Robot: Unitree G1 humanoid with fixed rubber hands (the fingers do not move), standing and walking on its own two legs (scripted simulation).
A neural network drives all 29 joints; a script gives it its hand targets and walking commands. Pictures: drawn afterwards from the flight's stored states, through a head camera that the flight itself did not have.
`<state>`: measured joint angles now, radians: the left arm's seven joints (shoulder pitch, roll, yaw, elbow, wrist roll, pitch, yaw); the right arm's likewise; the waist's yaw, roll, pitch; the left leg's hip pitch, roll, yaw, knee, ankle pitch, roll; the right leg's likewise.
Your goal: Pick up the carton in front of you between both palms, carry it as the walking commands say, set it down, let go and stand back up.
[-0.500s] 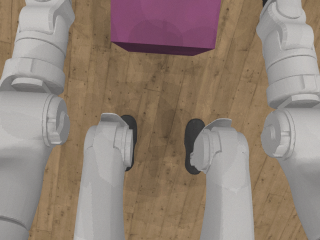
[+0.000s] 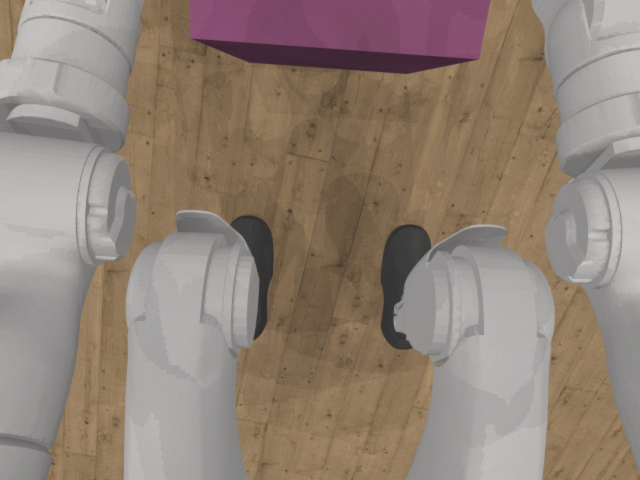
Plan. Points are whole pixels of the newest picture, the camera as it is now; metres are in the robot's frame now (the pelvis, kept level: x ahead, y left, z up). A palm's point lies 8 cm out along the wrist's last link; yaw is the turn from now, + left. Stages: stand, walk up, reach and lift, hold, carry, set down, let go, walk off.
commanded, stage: reach and lift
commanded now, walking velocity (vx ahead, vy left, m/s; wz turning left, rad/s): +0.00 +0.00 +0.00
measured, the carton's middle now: out of the picture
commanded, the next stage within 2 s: none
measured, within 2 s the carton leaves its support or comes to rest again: leaves its support in 0.66 s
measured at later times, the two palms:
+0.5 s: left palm out of the picture +0.56 +0.17 -0.17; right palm out of the picture +0.56 -0.14 -0.17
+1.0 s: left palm out of the picture +0.50 +0.17 +0.01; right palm out of the picture +0.52 -0.13 +0.01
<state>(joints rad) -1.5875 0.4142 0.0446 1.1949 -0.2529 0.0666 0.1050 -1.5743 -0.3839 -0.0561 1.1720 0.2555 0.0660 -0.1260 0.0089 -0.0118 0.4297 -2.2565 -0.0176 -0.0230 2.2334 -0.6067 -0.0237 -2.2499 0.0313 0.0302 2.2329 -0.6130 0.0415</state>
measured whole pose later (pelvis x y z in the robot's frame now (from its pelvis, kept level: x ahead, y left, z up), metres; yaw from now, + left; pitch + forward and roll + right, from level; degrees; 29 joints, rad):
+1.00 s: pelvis -0.01 -0.01 +0.07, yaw +1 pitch +42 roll +0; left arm -1.21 0.09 0.48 0.83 0.20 0.37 0.04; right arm -1.22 -0.05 -0.51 0.83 -0.21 0.36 -0.08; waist 0.01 -0.02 -0.07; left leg -2.16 -0.05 -0.05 1.95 -0.52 -0.05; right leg -2.16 0.06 0.05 1.95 -0.53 0.04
